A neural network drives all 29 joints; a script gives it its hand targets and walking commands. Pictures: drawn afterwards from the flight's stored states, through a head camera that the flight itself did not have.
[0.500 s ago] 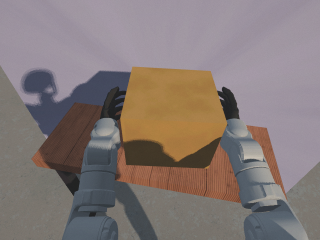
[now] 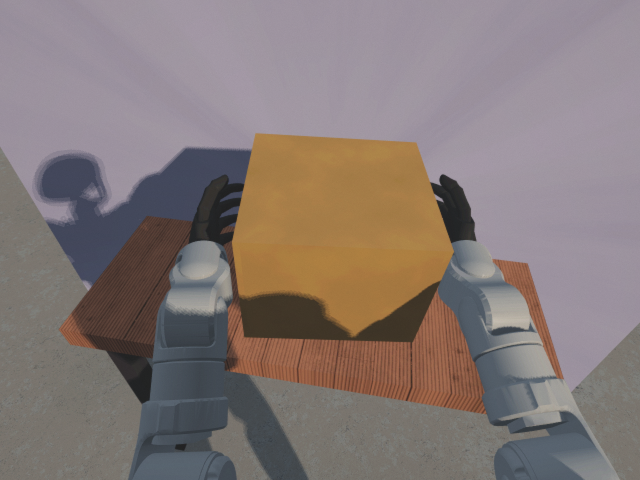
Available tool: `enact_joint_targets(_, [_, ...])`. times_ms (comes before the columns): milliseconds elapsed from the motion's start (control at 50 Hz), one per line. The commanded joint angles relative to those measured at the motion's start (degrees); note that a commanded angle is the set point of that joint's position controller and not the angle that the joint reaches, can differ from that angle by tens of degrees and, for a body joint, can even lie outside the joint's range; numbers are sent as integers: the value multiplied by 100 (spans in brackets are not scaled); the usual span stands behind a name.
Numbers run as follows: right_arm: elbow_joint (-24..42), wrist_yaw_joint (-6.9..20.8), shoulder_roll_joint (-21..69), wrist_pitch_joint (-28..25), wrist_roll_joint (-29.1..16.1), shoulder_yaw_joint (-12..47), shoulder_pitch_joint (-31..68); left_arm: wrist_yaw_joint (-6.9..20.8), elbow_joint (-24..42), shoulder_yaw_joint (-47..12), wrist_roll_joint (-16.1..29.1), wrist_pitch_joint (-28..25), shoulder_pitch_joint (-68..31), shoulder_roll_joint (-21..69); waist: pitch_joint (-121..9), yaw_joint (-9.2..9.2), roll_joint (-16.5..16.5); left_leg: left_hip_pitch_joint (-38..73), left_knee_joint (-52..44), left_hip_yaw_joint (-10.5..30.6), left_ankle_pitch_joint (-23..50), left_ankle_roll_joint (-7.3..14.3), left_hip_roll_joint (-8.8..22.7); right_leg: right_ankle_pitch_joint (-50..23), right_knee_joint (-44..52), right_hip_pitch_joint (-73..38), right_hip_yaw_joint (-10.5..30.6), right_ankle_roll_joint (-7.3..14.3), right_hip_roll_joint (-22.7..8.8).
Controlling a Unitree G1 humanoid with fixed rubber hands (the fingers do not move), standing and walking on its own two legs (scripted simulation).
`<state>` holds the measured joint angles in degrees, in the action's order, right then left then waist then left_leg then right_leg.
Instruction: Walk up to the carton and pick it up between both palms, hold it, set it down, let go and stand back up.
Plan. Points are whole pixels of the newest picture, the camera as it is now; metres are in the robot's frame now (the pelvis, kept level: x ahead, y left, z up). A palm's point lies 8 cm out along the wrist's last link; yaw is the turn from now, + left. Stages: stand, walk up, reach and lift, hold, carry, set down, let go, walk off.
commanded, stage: hold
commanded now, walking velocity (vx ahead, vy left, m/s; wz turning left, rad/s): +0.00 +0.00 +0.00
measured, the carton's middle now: (333, 236) +0.36 +0.00 +0.15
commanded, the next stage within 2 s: none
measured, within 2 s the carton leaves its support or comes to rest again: neither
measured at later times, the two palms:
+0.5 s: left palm (201, 241) +0.33 +0.15 +0.17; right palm (455, 237) +0.34 -0.15 +0.17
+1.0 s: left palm (200, 239) +0.34 +0.15 +0.17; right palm (453, 235) +0.34 -0.15 +0.17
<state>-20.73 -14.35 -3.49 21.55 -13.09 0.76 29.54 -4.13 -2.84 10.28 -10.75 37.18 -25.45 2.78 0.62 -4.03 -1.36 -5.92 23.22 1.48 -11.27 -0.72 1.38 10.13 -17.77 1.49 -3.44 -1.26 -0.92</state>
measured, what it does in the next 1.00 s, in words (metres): stands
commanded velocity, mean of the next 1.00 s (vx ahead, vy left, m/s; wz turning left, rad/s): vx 0.00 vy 0.00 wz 0.00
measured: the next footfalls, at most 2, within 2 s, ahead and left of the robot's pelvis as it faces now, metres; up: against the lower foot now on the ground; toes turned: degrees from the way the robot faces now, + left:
none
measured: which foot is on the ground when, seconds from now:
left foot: down 0.00-1.00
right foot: down 0.00-1.00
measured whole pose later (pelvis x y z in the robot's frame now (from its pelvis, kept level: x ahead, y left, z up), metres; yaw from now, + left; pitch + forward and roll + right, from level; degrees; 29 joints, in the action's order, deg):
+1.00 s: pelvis -0.01 +0.00 +0.00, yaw +0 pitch -7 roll -1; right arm -22.3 -14.0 -1.8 23.0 -11.1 -1.2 32.1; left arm -2.0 -3.8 12.1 -12.9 39.6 -28.3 2.4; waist 0.5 -3.2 -1.9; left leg -5.4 22.1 1.6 -10.0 -0.9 1.3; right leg 9.8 -18.4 1.7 -3.5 -1.0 -1.0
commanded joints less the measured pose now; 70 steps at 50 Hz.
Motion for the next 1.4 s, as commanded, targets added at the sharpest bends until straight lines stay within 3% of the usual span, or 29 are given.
enact_joint_targets(0, [2358, 718, 3700, -418, -465, 2532, 5470, 926, 1142, -3389, 897, -290, -4644, 3460, -2748, -13, 337, 1253, -202, 39, 1979, -192, -363, -1571, 130, -240, -12, -114, 453])
enact_joint_targets(160, [2292, 755, 3816, -376, -409, 2417, 5782, 976, 1049, -3307, 926, -229, -4948, 3496, -2913, 9, 310, 1268, -255, -24, 1733, -156, -361, -1279, 160, -198, -28, -97, 457])
enact_joint_targets(280, [1844, 837, 3858, -359, -212, 2099, 5972, 1014, 608, -3031, 797, -196, -5130, 3472, -2622, 36, 276, 933, -461, -82, 951, -62, -342, -522, 240, -15, -26, -83, 401])
enact_joint_targets(440, [1997, 828, 3948, -460, -292, 2223, 6147, 983, 696, -3095, 830, -262, -5184, 3536, -3029, 63, 342, 1108, -310, -103, 1369, -95, -375, -875, 161, -176, -39, -110, 421])
enact_joint_targets(560, [1657, 861, 3935, -446, -180, 2077, 6001, 1007, 543, -2972, 729, -261, -5239, 3456, -2669, 45, 325, 939, -444, -113, 967, -56, -373, -502, 230, -56, -44, -114, 378])
enact_joint_targets(680, [2143, 797, 3977, -507, -357, 2373, 6100, 952, 900, -3244, 862, -313, -5202, 3522, -3147, 43, 366, 1197, -231, -81, 1625, -117, -398, -1085, 138, -228, -35, -139, 415])
enact_joint_targets(900, [2142, 730, 3897, -410, -343, 2382, 5793, 1041, 981, -3190, 770, -199, -4936, 3422, -2766, 23, 290, 1088, -325, -97, 1499, -107, -395, -1081, 169, -288, -40, -172, 395])
enact_joint_targets(1300, [2669, 664, 3711, -400, -524, 2610, 5538, 1041, 1461, -3430, 825, -117, -4614, 3388, -2944, -45, 420, 1380, -89, -19, 2357, -235, -382, -1798, 69, -438, -65, -160, 447])
enact_joint_targets(1380, [2582, 685, 3659, -370, -445, 2520, 5466, 1028, 1425, -3419, 821, -101, -4635, 3357, -2854, -72, 427, 1314, -138, -1, 2122, -221, -372, -1532, 104, -354, -64, -134, 430])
